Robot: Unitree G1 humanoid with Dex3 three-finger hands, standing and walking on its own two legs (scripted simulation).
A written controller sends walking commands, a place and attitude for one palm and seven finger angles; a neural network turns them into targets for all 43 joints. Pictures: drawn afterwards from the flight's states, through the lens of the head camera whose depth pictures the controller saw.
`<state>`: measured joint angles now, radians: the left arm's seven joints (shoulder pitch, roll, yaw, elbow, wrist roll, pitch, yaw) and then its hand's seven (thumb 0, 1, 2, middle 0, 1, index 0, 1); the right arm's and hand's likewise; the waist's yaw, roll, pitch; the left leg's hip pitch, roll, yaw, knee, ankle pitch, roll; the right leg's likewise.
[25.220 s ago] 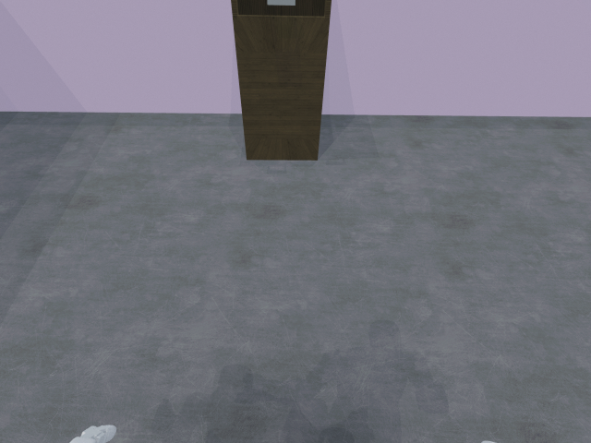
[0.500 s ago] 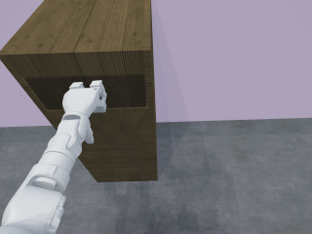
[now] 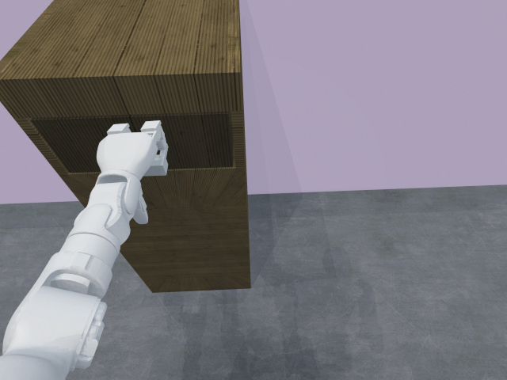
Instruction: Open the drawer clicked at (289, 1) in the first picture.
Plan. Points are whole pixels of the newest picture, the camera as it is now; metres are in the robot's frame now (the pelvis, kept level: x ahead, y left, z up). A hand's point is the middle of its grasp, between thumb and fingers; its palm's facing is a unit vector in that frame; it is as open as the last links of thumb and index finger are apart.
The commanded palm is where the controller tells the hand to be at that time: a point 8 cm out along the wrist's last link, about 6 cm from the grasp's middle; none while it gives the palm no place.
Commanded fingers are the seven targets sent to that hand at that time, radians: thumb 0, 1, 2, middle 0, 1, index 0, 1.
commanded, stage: lower the fingers behind the handle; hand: left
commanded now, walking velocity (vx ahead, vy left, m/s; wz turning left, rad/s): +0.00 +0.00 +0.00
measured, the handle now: (138, 157) +0.50 +0.22 +0.06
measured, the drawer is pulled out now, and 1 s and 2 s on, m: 0.00 0.00 0.00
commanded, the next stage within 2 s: lift the fingers back up to retry in 0.06 s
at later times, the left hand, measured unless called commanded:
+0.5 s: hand (136, 167) +0.45 +0.20 +0.08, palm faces +0.00 -0.04 -1.00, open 13.7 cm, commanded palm +0.42 +0.21 +0.15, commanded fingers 0.00 -0.50 0.30 -0.30 -1.20 -0.30 -1.20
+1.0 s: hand (131, 153) +0.44 +0.20 +0.12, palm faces -0.03 -0.04 -1.00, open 13.8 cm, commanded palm +0.42 +0.21 +0.18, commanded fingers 0.00 -0.50 0.30 -0.30 -1.20 -0.30 -1.20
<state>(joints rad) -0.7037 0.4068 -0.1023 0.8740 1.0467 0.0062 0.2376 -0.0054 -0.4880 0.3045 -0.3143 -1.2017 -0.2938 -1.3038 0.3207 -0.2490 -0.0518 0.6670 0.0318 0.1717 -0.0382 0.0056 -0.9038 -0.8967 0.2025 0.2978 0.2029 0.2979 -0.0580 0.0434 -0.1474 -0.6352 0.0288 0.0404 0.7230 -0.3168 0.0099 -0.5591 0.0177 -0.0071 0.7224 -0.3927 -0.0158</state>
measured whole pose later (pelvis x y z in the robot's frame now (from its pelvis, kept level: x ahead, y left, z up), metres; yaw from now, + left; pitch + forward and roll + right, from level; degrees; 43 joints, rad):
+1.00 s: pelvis +0.02 +0.00 +0.02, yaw +1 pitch +8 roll +0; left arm -0.64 0.42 -0.16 0.63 0.96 0.06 0.02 -0.01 -0.49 0.30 -0.32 -1.20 -0.32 -1.20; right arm 0.21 -0.26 -0.03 0.65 0.05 0.17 -0.04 0.01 -0.90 -0.90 0.20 0.30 0.20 0.30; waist 0.00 0.07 -0.11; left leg -0.43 0.01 0.04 0.58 -0.29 0.01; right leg -0.35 0.00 -0.01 0.59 -0.37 -0.02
